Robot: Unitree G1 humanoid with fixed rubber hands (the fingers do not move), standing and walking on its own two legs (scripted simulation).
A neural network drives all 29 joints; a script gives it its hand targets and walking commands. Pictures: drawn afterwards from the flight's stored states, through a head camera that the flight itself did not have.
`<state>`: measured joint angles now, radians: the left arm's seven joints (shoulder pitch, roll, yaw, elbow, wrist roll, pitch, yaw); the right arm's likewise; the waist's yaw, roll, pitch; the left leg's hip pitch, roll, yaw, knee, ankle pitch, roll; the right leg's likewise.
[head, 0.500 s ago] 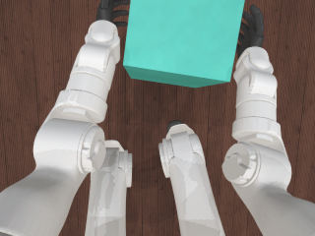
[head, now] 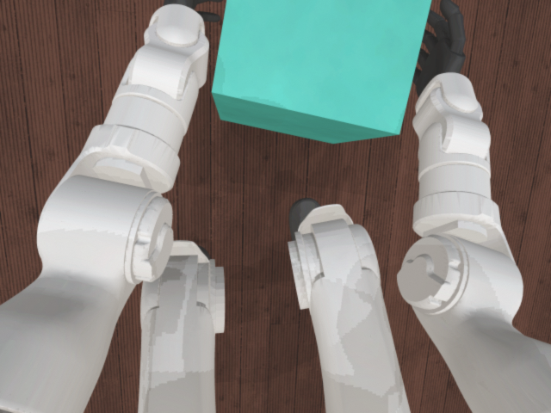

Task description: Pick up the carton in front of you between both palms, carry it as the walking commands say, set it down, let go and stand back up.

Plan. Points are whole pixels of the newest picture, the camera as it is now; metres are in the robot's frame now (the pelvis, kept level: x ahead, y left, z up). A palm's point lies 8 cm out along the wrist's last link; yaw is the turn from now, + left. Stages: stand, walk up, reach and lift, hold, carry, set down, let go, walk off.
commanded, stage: set down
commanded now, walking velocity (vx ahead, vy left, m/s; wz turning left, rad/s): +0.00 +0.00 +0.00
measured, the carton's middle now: (304, 53) +0.51 -0.16 -0.26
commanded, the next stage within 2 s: none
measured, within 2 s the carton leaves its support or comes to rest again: rests again in 0.22 s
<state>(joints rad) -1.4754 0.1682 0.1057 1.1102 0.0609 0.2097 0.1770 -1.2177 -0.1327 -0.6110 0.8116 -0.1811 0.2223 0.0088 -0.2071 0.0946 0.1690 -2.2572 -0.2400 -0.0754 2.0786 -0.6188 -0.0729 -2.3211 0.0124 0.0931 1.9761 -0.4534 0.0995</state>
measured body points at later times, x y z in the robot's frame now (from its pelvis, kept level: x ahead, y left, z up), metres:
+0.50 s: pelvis -0.01 +0.00 -0.01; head +0.36 -0.04 +0.24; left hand +0.56 -0.01 -0.20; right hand +0.45 -0.30 -0.20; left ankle +0.09 +0.11 -0.37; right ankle +0.13 -0.15 -0.37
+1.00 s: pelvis -0.01 +0.00 -0.02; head +0.37 -0.04 +0.20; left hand +0.57 +0.01 -0.23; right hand +0.43 -0.35 -0.22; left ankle +0.09 +0.11 -0.37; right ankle +0.13 -0.15 -0.37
